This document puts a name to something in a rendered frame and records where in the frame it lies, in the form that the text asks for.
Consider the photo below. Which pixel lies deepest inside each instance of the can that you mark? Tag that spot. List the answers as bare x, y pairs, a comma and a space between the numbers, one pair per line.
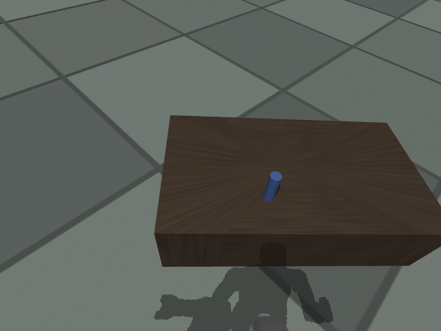
272, 186

